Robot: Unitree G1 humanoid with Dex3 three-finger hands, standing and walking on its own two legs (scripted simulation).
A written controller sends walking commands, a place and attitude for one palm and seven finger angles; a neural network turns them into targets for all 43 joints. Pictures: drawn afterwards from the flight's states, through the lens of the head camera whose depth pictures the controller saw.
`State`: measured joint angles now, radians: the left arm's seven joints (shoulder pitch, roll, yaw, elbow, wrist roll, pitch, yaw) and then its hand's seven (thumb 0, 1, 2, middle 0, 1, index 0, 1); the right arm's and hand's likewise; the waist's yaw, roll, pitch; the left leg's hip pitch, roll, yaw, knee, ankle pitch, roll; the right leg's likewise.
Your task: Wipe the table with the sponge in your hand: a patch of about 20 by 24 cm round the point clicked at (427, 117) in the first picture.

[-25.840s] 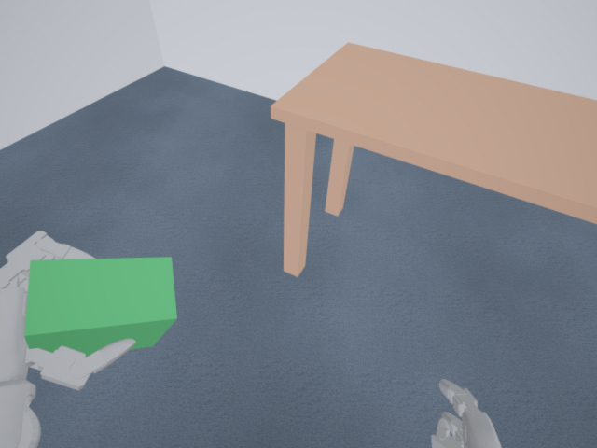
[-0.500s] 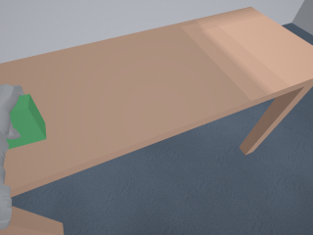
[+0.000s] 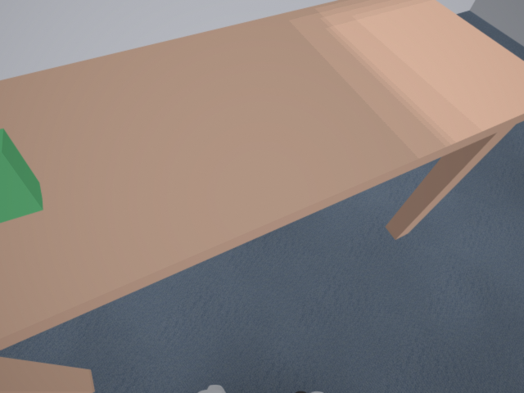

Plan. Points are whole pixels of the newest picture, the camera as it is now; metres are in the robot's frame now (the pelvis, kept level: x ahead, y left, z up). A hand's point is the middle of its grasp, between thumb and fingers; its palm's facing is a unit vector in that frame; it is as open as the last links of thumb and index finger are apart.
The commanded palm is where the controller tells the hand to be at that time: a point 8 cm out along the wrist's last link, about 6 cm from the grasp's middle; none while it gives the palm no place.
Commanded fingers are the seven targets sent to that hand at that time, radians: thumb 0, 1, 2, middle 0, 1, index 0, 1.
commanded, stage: wipe forward along the first lane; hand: left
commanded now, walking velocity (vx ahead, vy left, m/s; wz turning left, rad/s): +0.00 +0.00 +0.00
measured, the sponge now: out of the picture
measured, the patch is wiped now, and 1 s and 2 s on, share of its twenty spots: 0.35 0.35 0.45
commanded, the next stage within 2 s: slide across to the middle lane in 0.08 s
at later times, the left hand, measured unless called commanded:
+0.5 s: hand out of the picture +0.42 +0.44 +0.09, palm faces -0.16 +0.02 -0.99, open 10.3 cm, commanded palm +0.44 +0.40 +0.15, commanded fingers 0.00 0.10 1.30 -1.20 -1.60 -1.20 -1.60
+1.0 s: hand (13, 140) +0.45 +0.39 +0.09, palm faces -0.12 +0.00 -0.99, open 10.3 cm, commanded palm +0.44 +0.36 +0.14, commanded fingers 0.00 0.10 1.30 -1.20 -1.60 -1.20 -1.60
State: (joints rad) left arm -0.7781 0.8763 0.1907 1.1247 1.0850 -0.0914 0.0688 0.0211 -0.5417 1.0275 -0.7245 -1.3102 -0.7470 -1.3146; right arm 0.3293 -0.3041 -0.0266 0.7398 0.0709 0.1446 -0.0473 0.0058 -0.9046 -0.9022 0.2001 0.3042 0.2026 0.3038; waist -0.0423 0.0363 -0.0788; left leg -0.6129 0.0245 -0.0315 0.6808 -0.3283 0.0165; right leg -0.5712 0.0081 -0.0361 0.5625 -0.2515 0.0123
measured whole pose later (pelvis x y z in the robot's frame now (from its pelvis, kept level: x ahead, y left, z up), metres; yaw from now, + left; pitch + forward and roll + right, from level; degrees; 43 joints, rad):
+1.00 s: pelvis +0.03 +0.02 +0.01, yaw +1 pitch +13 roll -3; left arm -0.79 0.69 0.04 1.00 1.04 0.09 0.08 0.01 -0.53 1.03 -0.71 -1.32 -0.74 -1.32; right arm 0.28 -0.28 -0.02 0.74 0.06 0.14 -0.02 0.00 -0.90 -0.90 0.20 0.30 0.20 0.30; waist -0.03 0.05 -0.08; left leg -0.47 -0.01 -0.03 0.58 -0.32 0.04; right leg -0.42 -0.02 -0.03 0.45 -0.25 0.02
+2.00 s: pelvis +0.04 +0.00 +0.01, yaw +1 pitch +7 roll -2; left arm -0.38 0.54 -0.03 0.49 0.96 0.30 0.09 0.00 -0.51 1.03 -0.68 -1.34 -0.70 -1.34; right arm 0.18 -0.29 -0.01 0.67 0.08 0.13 -0.02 0.01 -0.91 -0.90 0.20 0.30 0.20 0.30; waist 0.03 0.07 -0.08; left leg -0.33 -0.01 -0.03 0.54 -0.33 0.02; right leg -0.30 -0.02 -0.03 0.46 -0.28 0.02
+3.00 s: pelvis +0.03 -0.01 +0.01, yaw +2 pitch +1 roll +0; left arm -0.15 0.43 -0.18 0.14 0.96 0.48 0.07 0.00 -0.50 1.03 -0.67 -1.34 -0.69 -1.35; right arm 0.09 -0.27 0.02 0.65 0.08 0.09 -0.03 0.01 -0.91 -0.90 0.20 0.30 0.20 0.30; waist 0.09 0.09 -0.05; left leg -0.22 0.00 -0.04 0.50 -0.31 0.00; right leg -0.21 -0.02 -0.04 0.49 -0.30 0.00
